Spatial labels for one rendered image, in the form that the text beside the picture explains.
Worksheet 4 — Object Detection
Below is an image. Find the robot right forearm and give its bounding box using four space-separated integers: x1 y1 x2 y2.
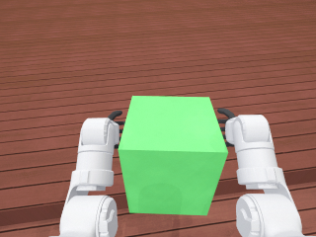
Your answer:
225 115 302 230

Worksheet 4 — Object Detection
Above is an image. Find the left robot hand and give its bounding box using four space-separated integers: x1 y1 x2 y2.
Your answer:
108 111 125 149

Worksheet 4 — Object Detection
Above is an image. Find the left robot upper arm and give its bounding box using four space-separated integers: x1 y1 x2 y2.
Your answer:
49 195 119 237

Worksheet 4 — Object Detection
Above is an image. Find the carton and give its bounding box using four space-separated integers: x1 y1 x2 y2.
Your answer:
118 96 228 216

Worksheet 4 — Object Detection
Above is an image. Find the right robot hand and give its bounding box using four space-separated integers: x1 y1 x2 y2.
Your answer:
217 108 237 147

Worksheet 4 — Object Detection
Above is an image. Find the robot left forearm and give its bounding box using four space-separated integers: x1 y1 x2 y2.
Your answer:
59 118 119 232

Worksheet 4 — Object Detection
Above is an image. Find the right robot upper arm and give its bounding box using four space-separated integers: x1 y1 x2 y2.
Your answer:
236 194 316 237

